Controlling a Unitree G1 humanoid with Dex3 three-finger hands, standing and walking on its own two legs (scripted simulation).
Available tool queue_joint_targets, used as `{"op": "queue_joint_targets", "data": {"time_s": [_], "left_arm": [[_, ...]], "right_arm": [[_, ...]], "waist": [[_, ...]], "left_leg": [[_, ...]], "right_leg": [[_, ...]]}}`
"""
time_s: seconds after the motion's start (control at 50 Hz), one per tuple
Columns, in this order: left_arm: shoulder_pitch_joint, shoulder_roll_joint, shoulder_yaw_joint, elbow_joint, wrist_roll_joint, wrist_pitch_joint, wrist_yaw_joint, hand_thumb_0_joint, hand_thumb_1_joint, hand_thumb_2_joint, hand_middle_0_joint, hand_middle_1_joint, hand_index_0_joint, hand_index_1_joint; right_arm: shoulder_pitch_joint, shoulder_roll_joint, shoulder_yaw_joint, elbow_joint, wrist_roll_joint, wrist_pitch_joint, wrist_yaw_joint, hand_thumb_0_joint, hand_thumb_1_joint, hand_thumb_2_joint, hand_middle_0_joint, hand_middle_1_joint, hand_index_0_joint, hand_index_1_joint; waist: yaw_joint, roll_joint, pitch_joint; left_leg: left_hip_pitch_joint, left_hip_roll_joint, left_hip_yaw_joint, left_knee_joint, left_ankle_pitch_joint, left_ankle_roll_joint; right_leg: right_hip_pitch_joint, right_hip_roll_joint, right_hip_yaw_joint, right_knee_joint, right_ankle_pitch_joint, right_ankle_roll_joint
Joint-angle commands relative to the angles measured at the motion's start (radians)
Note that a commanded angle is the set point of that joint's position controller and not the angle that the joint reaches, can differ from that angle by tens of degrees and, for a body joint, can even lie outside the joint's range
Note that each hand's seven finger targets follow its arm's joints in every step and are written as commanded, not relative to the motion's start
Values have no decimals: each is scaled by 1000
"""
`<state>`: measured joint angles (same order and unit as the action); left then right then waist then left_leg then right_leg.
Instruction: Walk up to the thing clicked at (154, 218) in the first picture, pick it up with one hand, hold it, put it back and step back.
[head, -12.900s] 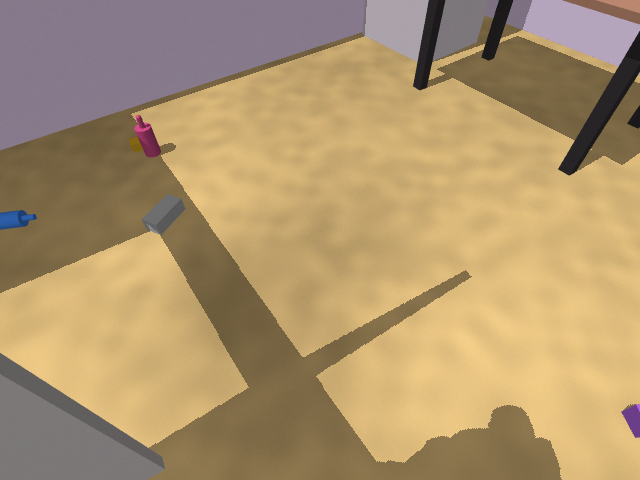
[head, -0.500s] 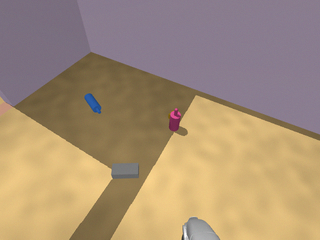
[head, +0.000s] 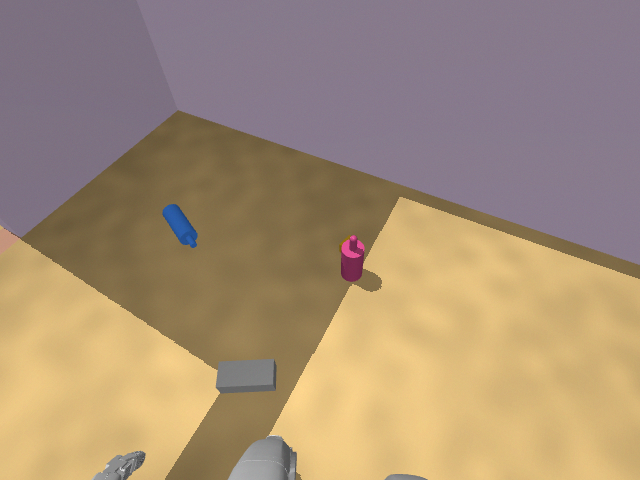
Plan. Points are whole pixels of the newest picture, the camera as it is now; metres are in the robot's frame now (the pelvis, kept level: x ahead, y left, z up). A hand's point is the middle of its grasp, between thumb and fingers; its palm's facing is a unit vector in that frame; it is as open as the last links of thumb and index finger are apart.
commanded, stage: walk up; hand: left
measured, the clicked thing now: (247, 376) +0.45 +0.29 -0.74
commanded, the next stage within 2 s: none
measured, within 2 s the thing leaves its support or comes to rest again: neither
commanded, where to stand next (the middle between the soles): +0.07 +0.03 m, yaw +2 degrees
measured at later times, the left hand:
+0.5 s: hand out of the picture +0.02 +0.27 -0.16, palm faces +0.00 -0.91 -0.41, open 7.3 cm
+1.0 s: hand out of the picture +0.07 +0.26 -0.15, palm faces +0.01 -0.93 -0.36, open 7.3 cm
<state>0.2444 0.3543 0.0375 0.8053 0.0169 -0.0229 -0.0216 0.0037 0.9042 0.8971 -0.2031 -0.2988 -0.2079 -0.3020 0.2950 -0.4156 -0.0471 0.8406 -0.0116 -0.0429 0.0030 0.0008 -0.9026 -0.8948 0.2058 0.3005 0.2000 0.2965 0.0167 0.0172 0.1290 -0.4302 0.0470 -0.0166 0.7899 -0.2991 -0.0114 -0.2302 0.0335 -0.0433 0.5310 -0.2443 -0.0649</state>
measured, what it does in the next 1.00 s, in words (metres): steps on the spot: left foot, then right foot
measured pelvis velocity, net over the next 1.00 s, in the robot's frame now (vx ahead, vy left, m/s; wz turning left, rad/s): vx -0.01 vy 0.00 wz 0.04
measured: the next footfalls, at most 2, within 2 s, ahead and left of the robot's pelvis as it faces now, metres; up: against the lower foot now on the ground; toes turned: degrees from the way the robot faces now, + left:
left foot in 0.08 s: +0.09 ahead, +0.13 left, +0.00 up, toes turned +0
right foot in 0.36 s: +0.01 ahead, -0.15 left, +0.00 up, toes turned +0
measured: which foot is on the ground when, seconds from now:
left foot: up 0.00-0.06, down 0.08-1.00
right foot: down 0.00-0.10, up 0.12-0.34, down 0.36-1.00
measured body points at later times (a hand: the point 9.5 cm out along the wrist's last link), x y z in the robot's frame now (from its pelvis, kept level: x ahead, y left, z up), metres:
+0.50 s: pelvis -0.01 -0.01 -0.01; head +0.01 -0.02 +0.44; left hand +0.02 +0.32 -0.13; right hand +0.13 -0.31 -0.13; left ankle +0.06 +0.13 -0.73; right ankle -0.03 -0.15 -0.73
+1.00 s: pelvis -0.01 +0.00 +0.01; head +0.00 +0.00 +0.46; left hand +0.07 +0.31 -0.12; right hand +0.07 -0.30 -0.12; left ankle +0.05 +0.13 -0.73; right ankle -0.03 -0.15 -0.73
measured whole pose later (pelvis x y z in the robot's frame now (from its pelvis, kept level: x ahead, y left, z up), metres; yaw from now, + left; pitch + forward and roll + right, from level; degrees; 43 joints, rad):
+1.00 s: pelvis -0.01 +0.00 +0.01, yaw +2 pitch -2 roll -1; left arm 0.12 0.37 0.01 1.07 0.01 -0.03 0.00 0.00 0.91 0.90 -0.20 -0.30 -0.21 -0.30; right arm 0.14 -0.35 -0.01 1.08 -0.01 0.01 0.04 0.00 -0.90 -0.89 0.21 0.30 0.20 0.30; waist -0.01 0.01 0.05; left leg -0.27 0.02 -0.05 0.45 -0.15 -0.02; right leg -0.10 -0.04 -0.02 0.42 -0.28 0.03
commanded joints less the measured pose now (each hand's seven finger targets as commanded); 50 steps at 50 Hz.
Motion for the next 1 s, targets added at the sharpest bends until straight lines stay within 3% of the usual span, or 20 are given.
{"op": "queue_joint_targets", "data": {"time_s": [0.0, 0.04, 0.06, 0.08, 0.1, 0.12, 0.2, 0.26, 0.32, 0.34, 0.36, 0.38, 0.4, 0.46, 0.52, 0.56, 0.62, 0.7, 0.9, 0.98], "left_arm": [[-35, 248, 62, -81, -15, 5, 19, 0, 900, 900, -200, -300, -200, -300], [-57, 239, 53, -79, -24, 19, 22, 0, 900, 900, -200, -300, -200, -300], [-34, 216, 42, -71, -29, 25, 22, 0, 900, 900, -200, -300, -200, -300], [6, 195, 40, -59, -41, 32, 24, 0, 900, 900, -200, -300, -200, -300], [36, 211, 44, -31, -43, 45, 31, 0, 900, 900, -200, -300, -200, -300], [53, 224, 47, -5, -38, 55, 39, 0, 900, 900, -200, -300, -200, -300], [35, 223, 55, 41, -32, 45, 26, 0, 900, 900, -200, -300, -200, -300], [41, 207, 47, 68, -31, 24, 24, 0, 900, 900, -200, -300, -200, -300], [103, 199, 47, 129, -14, -5, 42, 0, 900, 900, -200, -300, -200, -300], [84, 229, 52, 125, 0, -19, 50, 0, 900, 900, -200, -300, -200, -300], [60, 276, 60, 109, 16, -31, 54, 0, 900, 900, -200, -300, -200, -300], [-19, 367, 74, 95, 14, -29, 55, 0, 900, 900, -200, -300, -200, -300], [-92, 394, 75, 71, 19, -30, 54, 0, 900, 900, -200, -300, -200, -300], [-161, 285, 45, 70, 6, -40, 51, 0, 900, 900, -200, -300, -200, -300], [-63, 249, 35, 91, -8, -42, 43, 0, 900, 900, -200, -300, -200, -300], [-15, 246, 30, 132, -5, -40, 45, 0, 900, 900, -200, -300, -200, -300], [-123, 276, 33, 119, -1, -37, 41, 0, 900, 900, -200, -300, -200, -300], [-111, 243, 17, 147, -6, -31, 38, 0, 900, 900, -200, -300, -200, -300], [-131, 236, 15, 208, -8, -30, 32, 0, 900, 900, -200, -300, -200, -300], [-158, 244, 17, 217, -3, -35, 34, 0, 900, 900, -200, -300, -200, -300]], "right_arm": [[76, -124, -43, -29, 1, -10, -27, 0, -900, -900, 200, 300, 200, 300], [79, -155, -53, -25, -4, -12, -30, 0, -900, -900, 200, 300, 200, 300], [45, -205, -62, -36, -13, -12, -30, 0, -900, -900, 200, 300, 200, 300], [6, -258, -69, -60, -18, -12, -30, 0, -900, -900, 200, 300, 200, 300], [-44, -272, -67, -73, -8, -14, -28, 0, -900, -900, 200, 300, 200, 300], [-73, -275, -70, -70, -9, -13, -31, 0, -900, -900, 200, 300, 200, 300], [-128, -220, -47, -70, -6, -4, -36, 0, -900, -900, 200, 300, 200, 300], [-125, -209, -43, -53, -14, 11, -22, 0, -900, -900, 200, 300, 200, 300], [-176, -201, -40, -57, -11, 45, -7, 0, -900, -900, 200, 300, 200, 300], [-175, -166, -29, -57, -1, 51, -2, 0, -900, -900, 200, 300, 200, 300], [-167, -137, -21, -62, 9, 53, 3, 0, -900, -900, 200, 300, 200, 300], [-193, -141, -29, -58, 4, 59, 2, 0, -900, -900, 200, 300, 200, 300], [-197, -175, -47, -39, -5, 62, -1, 0, -900, -900, 200, 300, 200, 300], [-167, -150, -45, 14, 11, 44, 17, 0, -900, -900, 200, 300, 200, 300], [-170, -172, -42, 27, -2, 25, 13, 0, -900, -900, 200, 300, 200, 300], [-234, -164, -34, 30, 8, 27, 17, 0, -900, -900, 200, 300, 200, 300], [-200, -161, -27, 74, 6, 36, 21, 0, -900, -900, 200, 300, 200, 300], [-242, -173, -18, 104, -1, 33, 26, 0, -900, -900, 200, 300, 200, 300], [-235, -159, -7, 162, 2, 27, 20, 0, -900, -900, 200, 300, 200, 300], [-225, -154, -8, 177, 4, 27, 17, 0, -900, -900, 200, 300, 200, 300]], "waist": [[-20, -147, -154], [-44, -91, -164], [-28, 34, -158], [-9, 143, -182], [1, 168, -167], [-4, 183, -172], [7, 160, -180], [-8, 185, -219], [26, 143, -205], [21, 93, -190], [7, -21, -163], [-4, -140, -104], [-18, -160, -52], [-72, -105, -53], [-17, -51, -173], [15, -85, -154], [-33, -80, -143], [-5, 0, -102], [-7, 59, -113], [-19, 29, -153]], "left_leg": [[196, -39, 54, -134, 137, 29], [268, -22, 9, -237, 247, 55], [275, 82, -123, -295, 331, 84], [247, 242, -342, -395, 331, 172], [185, 325, -422, -431, 345, 260], [167, 355, -471, -435, 285, 316], [139, 213, -221, -372, 299, 236], [251, 170, -188, -320, 233, 201], [167, 119, -121, -213, 165, 162], [101, 104, -106, -179, 177, 128], [11, 44, -74, -111, 137, 77], [-1, -26, -30, -45, -144, 43], [92, 5, -66, 41, -192, 33], [210, 4, -35, -179, 75, 50], [325, 81, -135, -252, 394, 111], [220, 78, -147, -245, 231, 107], [242, 24, -96, -300, 112, 57], [166, 70, -181, -419, -43, 73], [150, 64, -176, -490, -31, 49], [203, 47, -142, -445, 108, 43]], "right_leg": [[-46, -253, 149, -2, 530, -133], [-116, -227, 155, 72, 318, -86], [-173, -171, 135, 123, 164, -46], [-170, -54, 77, 259, -63, 13], [-140, 5, 79, 411, -357, 28], [-124, -28, 127, 488, -383, 35], [-111, -28, 117, 469, -315, 32], [-94, -39, 45, 216, -295, 53], [69, -14, -3, -115, -48, 62], [111, -57, 73, -134, -8, 52], [98, -185, 292, -161, -32, 0], [-52, -350, 452, -193, -79, -106], [-202, -402, 493, -191, -73, -163], [-168, -237, 196, -94, 67, -45], [-90, -124, 104, 23, 142, 35], [-26, -132, 125, -100, -36, 32], [-46, -181, 170, -116, -90, 7], [4, -125, 103, -141, -168, 19], [100, -124, 80, -190, -72, 29], [118, -148, 92, -217, 13, 31]]}}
